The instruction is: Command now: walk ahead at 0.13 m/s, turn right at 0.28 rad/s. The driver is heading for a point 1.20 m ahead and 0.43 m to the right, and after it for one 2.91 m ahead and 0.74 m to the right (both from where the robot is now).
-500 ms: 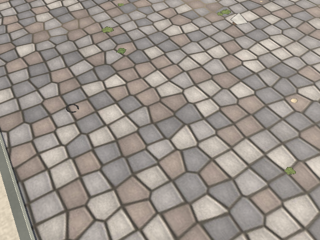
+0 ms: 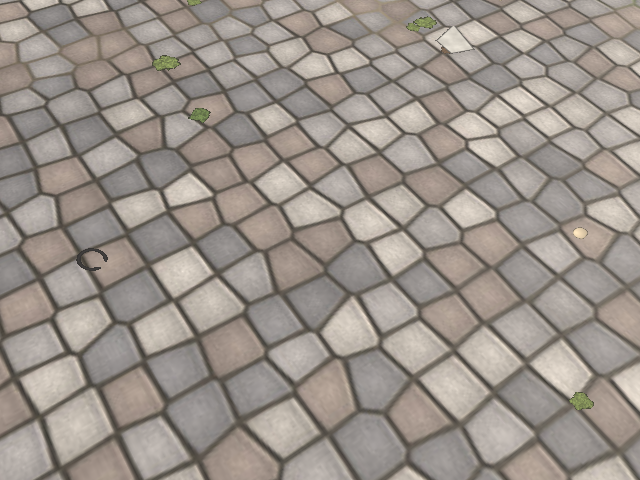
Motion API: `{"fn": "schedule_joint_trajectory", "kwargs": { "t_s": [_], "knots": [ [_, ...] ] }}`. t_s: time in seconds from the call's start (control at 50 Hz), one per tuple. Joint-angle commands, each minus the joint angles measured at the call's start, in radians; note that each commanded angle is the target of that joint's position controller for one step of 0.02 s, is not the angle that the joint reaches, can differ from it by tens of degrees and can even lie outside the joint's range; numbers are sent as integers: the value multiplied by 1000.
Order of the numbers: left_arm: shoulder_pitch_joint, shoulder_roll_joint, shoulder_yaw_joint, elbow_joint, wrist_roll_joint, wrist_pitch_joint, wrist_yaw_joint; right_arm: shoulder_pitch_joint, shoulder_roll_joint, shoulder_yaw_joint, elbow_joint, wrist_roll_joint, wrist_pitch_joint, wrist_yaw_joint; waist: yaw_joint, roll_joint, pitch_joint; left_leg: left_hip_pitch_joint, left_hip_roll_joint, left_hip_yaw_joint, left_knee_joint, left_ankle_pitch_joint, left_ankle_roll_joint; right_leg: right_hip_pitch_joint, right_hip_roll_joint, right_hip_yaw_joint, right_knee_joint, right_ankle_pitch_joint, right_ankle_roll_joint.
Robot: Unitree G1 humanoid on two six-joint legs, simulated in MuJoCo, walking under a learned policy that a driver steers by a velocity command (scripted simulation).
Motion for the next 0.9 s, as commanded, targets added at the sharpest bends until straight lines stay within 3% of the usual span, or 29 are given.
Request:
{"fn": "schedule_joint_trajectory", "kwargs": {
  "t_s": [0.02,0.08,0.18,0.24,0.26,0.28,0.3,0.32,0.34,0.36,0.38,0.4,0.42,0.48,0.68,0.72,0.76,0.78,0.8,0.82,0.84,0.86,0.88,0.9],
  "knots": [
    [121,26,7,-14,3,28,-2,-23,-126,-21,-65,-1,-6,-11,50,126,-133,-10,267,-70,-78,623,115,104,-20,-41,-84,80,6],
    [34,31,2,-57,3,40,-9,12,-142,-29,-66,-2,15,-21,18,140,-132,5,285,-59,-85,445,119,111,-30,-70,-176,111,1],
    [-25,50,8,-107,4,51,-12,40,-175,-52,-75,-10,56,-32,-17,129,-108,60,351,-88,-35,244,130,104,-27,-99,-272,-26,-17],
    [-7,41,10,-126,-2,39,-13,32,-198,-67,-82,-7,77,-39,-8,112,-106,75,361,-80,67,199,89,171,-7,-122,-433,-20,-42],
    [19,48,13,-124,-3,28,-11,46,-201,-72,-78,-11,83,-39,7,72,-114,45,340,-52,140,133,40,245,-3,-97,-551,85,-55],
    [50,122,32,-121,5,13,-3,83,-168,-68,-84,-15,89,-32,1,-97,-132,-30,259,27,337,-24,-31,327,-107,79,-688,237,-85],
    [70,262,67,-140,-1,13,4,38,-87,-48,-153,9,94,-33,12,-327,-112,-313,40,73,547,-473,-112,421,-372,457,-733,653,-251],
    [163,242,72,-108,-8,21,6,-41,-125,-51,-164,-3,111,-40,68,-160,-136,-343,38,-78,719,-544,-120,424,-381,436,-716,725,-341],
    [129,207,64,-111,-13,27,11,-45,-122,-53,-165,4,116,-35,34,-87,-117,-356,55,-121,776,-470,-124,397,-321,347,-700,694,-333],
    [56,178,56,-129,-13,36,14,-50,-117,-52,-164,11,110,-29,6,-48,-94,-361,69,-144,756,-379,-124,368,-254,280,-707,613,-287],
    [15,158,51,-145,-19,40,14,-53,-136,-57,-168,-3,101,-22,-8,-54,-105,-370,82,-154,716,-313,-122,383,-201,258,-730,441,-248],
    [-4,135,46,-157,-21,41,11,-45,-152,-61,-166,-20,97,-11,-11,-73,-128,-361,80,-147,707,-267,-124,395,-170,253,-755,315,-237],
    [11,131,45,-160,-21,37,6,-50,-155,-63,-169,-26,97,-1,-3,-69,-146,-363,76,-145,701,-238,-126,410,-159,272,-782,183,-239],
    [69,165,55,-148,-17,17,-4,-109,-142,-60,-197,-20,94,13,19,-51,-111,-405,78,-154,603,-197,-142,436,-156,339,-845,-43,-246],
    [136,221,76,-155,-2,-9,-22,-223,-141,-44,-279,-7,53,20,58,-73,-84,-302,44,-164,327,-206,-137,362,-135,442,-823,-123,-255],
    [111,224,79,-169,-1,-11,-28,-202,-145,-41,-290,1,42,17,38,-77,-83,-203,25,-166,259,-217,-122,296,-122,462,-796,-121,-242],
    [30,220,79,-196,-6,-10,-30,-72,-135,-39,-262,10,27,6,-51,-51,-87,62,2,-152,84,-138,-103,134,-63,438,-719,-118,-191],
    [14,190,73,-205,-10,-15,-28,17,-165,-48,-239,6,16,-8,-95,0,-104,244,33,-177,25,-125,-97,7,-1,394,-618,-162,-147],
    [9,108,50,-227,-17,-27,-27,119,-255,-66,-230,-12,8,-23,-130,166,-146,384,249,-401,-92,-352,-66,-124,95,256,-371,-242,-92],
    [12,72,35,-257,-20,-35,-27,150,-358,-84,-236,-26,12,-28,-117,294,-159,404,457,-790,-239,-648,19,-278,199,108,-151,-273,-73],
    [42,134,41,-249,3,-33,-29,94,-321,-85,-233,-32,18,-26,-53,220,-88,293,473,-835,-237,-709,82,-295,89,115,-20,-184,-79],
    [43,157,46,-224,13,-33,-40,40,-228,-63,-249,-18,14,-13,-30,123,-29,221,408,-724,-227,-647,75,-274,57,122,13,-96,-79],
    [59,144,44,-207,13,-33,-51,6,-182,-50,-253,-10,8,-2,-9,102,-10,182,339,-591,-232,-517,48,-238,42,117,0,-29,-64],
    [66,137,42,-198,17,-31,-59,1,-165,-43,-252,-10,1,0,-2,127,-21,175,290,-491,-237,-383,30,-210,37,101,-2,24,-48]
  ]
}}
Velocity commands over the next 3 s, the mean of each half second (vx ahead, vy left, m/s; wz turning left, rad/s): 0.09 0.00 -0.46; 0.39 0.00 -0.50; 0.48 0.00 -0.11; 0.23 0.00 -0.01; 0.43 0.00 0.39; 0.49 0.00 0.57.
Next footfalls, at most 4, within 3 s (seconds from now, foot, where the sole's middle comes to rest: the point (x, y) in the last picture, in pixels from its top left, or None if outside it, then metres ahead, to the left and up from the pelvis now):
0.28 right None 0.08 -0.12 -0.78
0.80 left None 0.23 0.04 -0.78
1.24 right None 0.36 -0.29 -0.78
1.72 left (455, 386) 0.64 -0.29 -0.78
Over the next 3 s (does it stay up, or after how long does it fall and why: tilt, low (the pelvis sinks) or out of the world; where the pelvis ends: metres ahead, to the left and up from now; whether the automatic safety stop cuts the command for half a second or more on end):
stays up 0.90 -0.39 0.00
